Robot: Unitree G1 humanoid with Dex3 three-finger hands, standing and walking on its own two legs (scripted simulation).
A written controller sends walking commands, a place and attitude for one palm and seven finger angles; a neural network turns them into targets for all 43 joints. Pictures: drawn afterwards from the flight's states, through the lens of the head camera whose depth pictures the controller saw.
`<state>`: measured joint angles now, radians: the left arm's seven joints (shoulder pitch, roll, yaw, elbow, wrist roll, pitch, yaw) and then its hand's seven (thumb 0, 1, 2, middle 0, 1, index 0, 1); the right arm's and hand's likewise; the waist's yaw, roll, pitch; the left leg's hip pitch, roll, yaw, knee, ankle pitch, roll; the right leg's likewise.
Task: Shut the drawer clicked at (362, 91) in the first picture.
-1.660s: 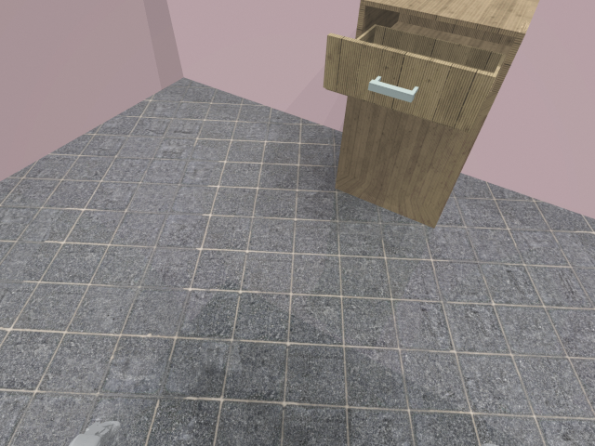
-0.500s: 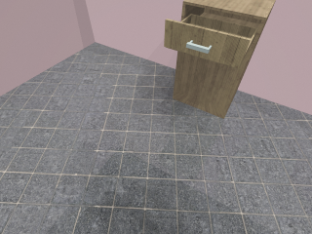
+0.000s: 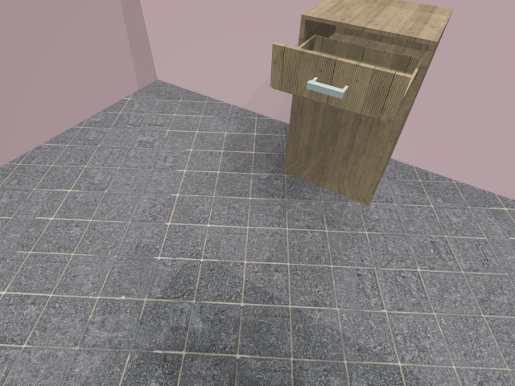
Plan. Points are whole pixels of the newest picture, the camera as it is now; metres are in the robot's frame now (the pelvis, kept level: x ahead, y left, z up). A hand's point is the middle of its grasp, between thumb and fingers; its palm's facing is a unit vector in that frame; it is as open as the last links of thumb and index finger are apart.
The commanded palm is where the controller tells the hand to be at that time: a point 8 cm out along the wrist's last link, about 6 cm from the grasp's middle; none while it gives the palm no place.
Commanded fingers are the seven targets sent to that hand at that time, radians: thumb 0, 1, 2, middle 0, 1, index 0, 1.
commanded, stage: walk to a spot facing it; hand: left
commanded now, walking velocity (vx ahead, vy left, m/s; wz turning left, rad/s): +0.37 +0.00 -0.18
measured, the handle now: (327, 86) +1.02 -0.17 -0.02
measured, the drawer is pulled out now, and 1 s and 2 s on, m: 0.29 0.29 0.29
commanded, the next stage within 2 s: turn to face it in 0.82 s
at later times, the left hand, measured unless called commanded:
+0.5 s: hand (194, 336) +0.26 +0.15 -0.19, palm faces -0.16 -0.97 -0.19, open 7.4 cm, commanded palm none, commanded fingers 0.00 0.90 0.90 -0.20 -0.30 -0.20 -0.30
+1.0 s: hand (223, 318) +0.30 +0.09 -0.18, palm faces +0.07 -0.99 -0.14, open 7.4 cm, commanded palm none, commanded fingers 0.00 0.90 0.90 -0.20 -0.30 -0.20 -0.30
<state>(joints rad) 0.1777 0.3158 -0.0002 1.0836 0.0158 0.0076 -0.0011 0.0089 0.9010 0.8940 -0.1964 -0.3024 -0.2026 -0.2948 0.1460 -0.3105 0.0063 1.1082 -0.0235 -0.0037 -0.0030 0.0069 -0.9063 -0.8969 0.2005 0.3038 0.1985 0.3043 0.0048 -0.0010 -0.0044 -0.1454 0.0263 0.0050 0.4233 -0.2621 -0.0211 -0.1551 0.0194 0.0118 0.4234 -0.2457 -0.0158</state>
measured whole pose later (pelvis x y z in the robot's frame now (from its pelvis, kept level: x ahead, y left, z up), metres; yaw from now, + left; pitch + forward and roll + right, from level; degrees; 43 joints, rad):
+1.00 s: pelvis +0.34 -0.06 -0.01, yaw -1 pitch +0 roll -2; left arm 0.40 0.12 0.02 1.11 0.03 -0.08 0.02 0.01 0.91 0.89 -0.19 -0.30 -0.20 -0.29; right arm 0.14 -0.16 -0.05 1.02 -0.03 -0.01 0.02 0.01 -0.92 -0.90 0.19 0.30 0.19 0.30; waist 0.04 0.02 0.03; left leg -0.57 0.12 0.09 0.79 -0.16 0.00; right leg -0.02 0.04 -0.25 0.34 -0.33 -0.06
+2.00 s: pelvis +0.43 -0.07 -0.01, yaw -24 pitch +0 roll -2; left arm 0.21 0.18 0.06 0.98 0.02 0.04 0.00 0.01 0.90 0.89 -0.20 -0.30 -0.20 -0.30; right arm 0.23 -0.16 -0.04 1.00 -0.02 0.01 -0.03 0.01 -0.91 -0.90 0.20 0.30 0.20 0.30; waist 0.00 -0.04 0.03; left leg -0.25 0.04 0.07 0.57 -0.32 -0.02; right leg -0.33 0.05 -0.02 0.53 -0.22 -0.03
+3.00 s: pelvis +0.60 -0.20 +0.00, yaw -23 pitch +0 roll -2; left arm 0.40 0.13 0.03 1.14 0.03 -0.05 0.01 0.00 0.91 0.89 -0.19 -0.30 -0.20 -0.29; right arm 0.13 -0.17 -0.05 1.02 -0.03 -0.01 0.02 0.00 -0.91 -0.90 0.19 0.30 0.19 0.30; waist 0.06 0.01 0.03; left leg -0.43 0.09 0.10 0.68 -0.25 -0.03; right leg -0.05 -0.01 -0.19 0.36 -0.29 -0.02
